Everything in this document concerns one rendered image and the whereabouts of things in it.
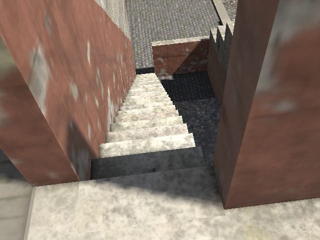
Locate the stairs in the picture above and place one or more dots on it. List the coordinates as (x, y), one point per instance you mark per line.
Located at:
(147, 136)

